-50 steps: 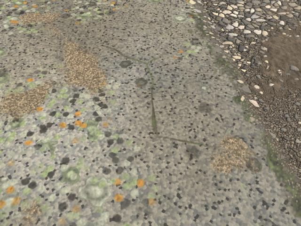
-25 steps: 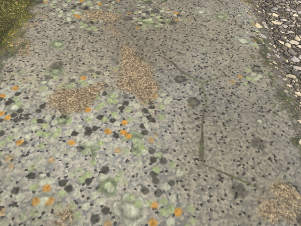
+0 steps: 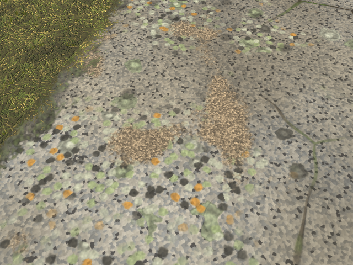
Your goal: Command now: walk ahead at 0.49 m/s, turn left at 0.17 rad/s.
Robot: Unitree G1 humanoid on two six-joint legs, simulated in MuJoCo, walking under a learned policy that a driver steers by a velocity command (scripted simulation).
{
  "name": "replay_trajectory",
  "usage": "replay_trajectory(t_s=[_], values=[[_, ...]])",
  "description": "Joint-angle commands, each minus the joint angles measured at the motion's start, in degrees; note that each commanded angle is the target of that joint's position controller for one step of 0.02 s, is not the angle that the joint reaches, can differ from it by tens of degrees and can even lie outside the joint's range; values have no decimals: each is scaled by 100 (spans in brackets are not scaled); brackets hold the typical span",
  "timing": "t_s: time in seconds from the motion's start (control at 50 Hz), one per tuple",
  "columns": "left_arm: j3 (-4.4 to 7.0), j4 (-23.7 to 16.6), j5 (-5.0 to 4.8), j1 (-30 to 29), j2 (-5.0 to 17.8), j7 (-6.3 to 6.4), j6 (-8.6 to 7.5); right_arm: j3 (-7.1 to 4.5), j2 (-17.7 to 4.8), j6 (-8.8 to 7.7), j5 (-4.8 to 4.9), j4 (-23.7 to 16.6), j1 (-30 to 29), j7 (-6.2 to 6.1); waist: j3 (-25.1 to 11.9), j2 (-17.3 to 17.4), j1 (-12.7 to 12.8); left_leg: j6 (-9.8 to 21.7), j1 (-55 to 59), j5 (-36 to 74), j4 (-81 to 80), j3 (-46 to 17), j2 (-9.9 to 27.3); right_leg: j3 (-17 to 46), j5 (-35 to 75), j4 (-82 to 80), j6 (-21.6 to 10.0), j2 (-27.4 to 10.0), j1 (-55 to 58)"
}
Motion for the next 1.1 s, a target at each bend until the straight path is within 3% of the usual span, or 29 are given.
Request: replay_trajectory(t_s=[0.02, 0.08, 0.12, 0.18, 0.26, 0.3, 0.32, 0.34, 0.36, 0.38, 0.4, 0.42, 0.46, 0.5, 0.58, 0.68, 0.74, 0.8, 0.86, 0.88, 0.9, 0.92, 0.94, 0.96, 0.98, 1.0, 1.02, 1.04, 1.1], values=[[47, -171, 18, 121, 407, -25, -56, -89, -294, -54, -32, -392, 155, -4, -256, -504, -116, -23, -1034, 351, -237, -75, 683, 1825, 204, -1487, -1098, -1589, 860], [113, -25, -31, 394, 705, 19, -50, -27, -215, -34, -106, -631, -347, -23, -34, -452, -43, -192, -1362, 822, -1149, 116, 819, 1381, 712, -1720, -1197, -1606, 710], [129, 25, -64, 539, 793, 60, 3, 11, -188, -60, -123, -772, -792, -4, 2, -426, 80, -240, -1376, 1486, -1966, 216, 798, 1087, 854, -1743, -1091, -1499, 769], [122, 127, -129, 819, 882, 84, 69, 49, -163, -99, -73, -917, -1400, 53, 76, -495, 291, -282, -965, 2245, -3045, 453, 564, 693, 887, -1637, -876, -1316, 757], [112, 313, -182, 1218, 917, 85, 169, 28, -309, -131, 0, -1195, -2007, 156, 224, -565, 438, -178, -881, 2077, -3683, 433, 432, 911, 647, -1348, -775, -1639, 1307], [131, 336, -182, 1201, 992, 109, 247, -33, -465, -188, -3, -1246, -1908, 198, 188, -608, 249, -61, -560, 1678, -3985, 423, 328, 1114, 815, -1026, -681, -1781, 1539], [140, 309, -176, 1089, 1052, 121, 284, -100, -585, -216, -17, -1170, -1567, 197, 27, -635, -2, 8, -17, 1557, -4156, 513, 205, 1093, 1298, -641, -596, -1716, 1518], [102, 269, -142, 1029, 972, 124, 303, -238, -834, -232, -36, -941, -791, 160, -432, -549, -377, 139, 1074, 1499, -4254, 568, 123, 904, 1920, 231, -454, -1425, 1306], [-13, 91, -37, 906, 699, 118, 281, -387, -1278, -235, -119, -739, 327, 93, -1282, -129, -848, 484, 2734, 1516, -4115, -261, 985, 599, 1181, 1891, -223, -1042, 348], [-227, -2, -59, 1622, -83, 107, 174, -509, -1826, -161, -206, -631, 835, 85, -2102, 1425, -612, 1260, 4723, 969, -4526, -2613, 2450, 171, -1771, 4006, 155, -149, -1836], [-114, 122, -222, 1630, 403, 107, 91, -391, -1282, -151, -184, -595, 970, 101, -2271, 1241, -733, 1366, 4580, 267, -5067, -3538, 2532, 955, -2525, 4948, 138, -262, -2441], [24, -3, -335, 1155, 826, 120, 79, -284, -957, -173, -134, -648, 520, 105, -1384, 808, -646, 1071, 3850, 355, -5140, -2626, 2347, 991, -2059, 5177, 73, -535, -2775], [70, -93, -217, 686, 715, 179, 169, -158, -552, -200, -121, -714, -327, 146, -592, 362, -307, 775, 2447, 1044, -5515, -1272, 1832, 828, -1168, 4715, 121, -959, -2419], [95, -81, -202, 826, 484, 162, 336, -144, -417, -259, -176, -639, -597, 165, -331, 494, -36, 652, 1744, 1458, -5907, -491, 1540, 811, -723, 4428, 148, -1127, -1891], [121, -283, -179, 576, 295, 139, 494, -238, -594, -318, -219, -400, -456, 83, -81, 188, 63, 730, 1662, 2454, -6119, 364, 1538, 917, -37, 4032, 206, -1128, -2254], [90, -625, -124, -279, 205, -9, 464, -291, -813, -235, -194, -239, -296, -38, 188, 83, -158, 597, 1892, 2414, -6239, 1114, 1477, 605, 1101, 2472, 195, -1045, -2324], [43, -921, -119, -908, 145, -121, 452, -326, -927, -149, -141, -103, 23, -75, 401, -10, -400, 564, 2361, 2474, -6157, 1349, 1631, 311, 1090, 1892, 94, -1017, -2490], [39, -1206, -144, -1287, 163, -228, 452, -357, -1011, -20, -70, -5, 202, -77, 489, 26, -470, 476, 2925, 2919, -5829, 1535, 1771, 30, 555, 1560, -61, -930, -2580], [155, -1332, -153, -1006, 376, -277, 483, -416, -1252, 89, -20, -64, 36, -117, 84, 331, -130, 300, 3087, 5431, -4846, 1798, 1759, -481, -290, 1470, -360, -440, -1607], [262, -1240, -173, -470, 560, -266, 496, -435, -1327, 138, -12, -92, -38, -138, -241, 419, 193, 236, 3011, 6227, -4053, 1873, 1697, -616, -504, 1423, -504, -183, -888], [446, -1018, -180, 439, 871, -208, 499, -424, -1335, 168, 18, -131, -151, -152, -717, 318, 700, 65, 2536, 6135, -2844, 1992, 1481, -606, -151, 971, -722, 70, 455], [660, -817, -158, 1310, 1416, -65, 557, -351, -1162, 115, -83, -266, -101, -162, -1219, -326, 1020, -218, 1026, 4146, -1022, 1975, 1202, 651, -97, 748, -1060, -626, 2237], [687, -901, -156, 1031, 1954, -32, 503, -86, -248, -81, -230, -578, 403, -60, -1658, -1622, 203, -526, -1489, -1309, 865, 1214, -40, 3993, -816, 139, -2082, -2046, 3884], [563, -1000, -102, 1305, 1513, -54, 432, -147, -729, -346, 6, -706, -245, 30, -2217, -1008, 682, -409, -2087, -1383, 1381, -21, -58, 4984, -1181, -650, -2205, -2341, 4102], [471, -940, -79, 1097, 1175, -69, 364, -201, -899, -440, 180, -875, -720, 62, -1388, -770, 658, -270, -2521, -795, 1180, -19, 217, 4061, -674, -685, -1891, -2166, 3582], [405, -1007, -136, 692, 955, -69, 336, -182, -858, -472, 90, -845, -743, 25, -919, -314, 372, -208, -2245, -273, 646, 1, 487, 3248, -105, -652, -1642, -1870, 2675], [351, -1112, -118, 274, 777, -63, 335, -227, -885, -445, -63, -770, -706, -22, -646, -181, 122, -248, -1809, -6, 174, 31, 657, 2695, 451, -704, -1465, -1625, 1863], [295, -1215, -64, 69, 639, -42, 330, -273, -930, -361, -113, -756, -565, -19, -563, -237, -67, -290, -1416, 170, -83, -10, 771, 2394, 817, -837, -1402, -1454, 1370], [334, -1218, -88, 151, 803, 36, 287, -255, -720, -167, -207, -882, -598, -21, -428, -267, -192, -551, -1139, 519, -769, 149, 720, 1971, 1564, -1039, -1454, -1265, 673]])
